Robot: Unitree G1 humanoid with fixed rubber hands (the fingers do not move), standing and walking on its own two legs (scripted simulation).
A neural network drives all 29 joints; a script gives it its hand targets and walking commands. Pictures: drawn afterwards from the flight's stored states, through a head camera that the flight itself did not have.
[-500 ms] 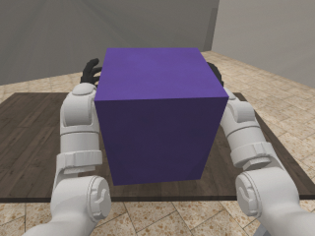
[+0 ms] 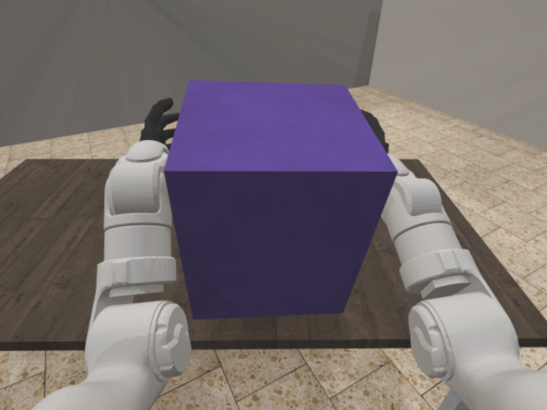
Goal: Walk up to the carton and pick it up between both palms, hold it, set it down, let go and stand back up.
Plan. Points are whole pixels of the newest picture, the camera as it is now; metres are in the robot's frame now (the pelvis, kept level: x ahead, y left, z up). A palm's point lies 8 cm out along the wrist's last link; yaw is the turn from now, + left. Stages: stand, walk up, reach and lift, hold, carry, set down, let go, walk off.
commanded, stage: hold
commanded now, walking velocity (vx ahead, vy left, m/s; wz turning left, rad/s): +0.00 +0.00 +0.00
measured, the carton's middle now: (269, 201) +0.33 +0.00 +0.22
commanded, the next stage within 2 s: none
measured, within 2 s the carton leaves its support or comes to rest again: neither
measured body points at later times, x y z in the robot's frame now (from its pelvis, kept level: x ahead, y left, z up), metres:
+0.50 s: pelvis +0.00 +0.00 +0.00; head -0.08 +0.02 +0.44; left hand +0.38 +0.15 +0.27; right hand +0.38 -0.15 +0.25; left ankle +0.01 +0.11 -0.75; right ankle +0.03 -0.11 -0.75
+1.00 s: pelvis +0.00 +0.01 +0.00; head -0.08 +0.03 +0.44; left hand +0.38 +0.15 +0.27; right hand +0.38 -0.15 +0.25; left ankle +0.01 +0.11 -0.75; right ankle +0.03 -0.11 -0.75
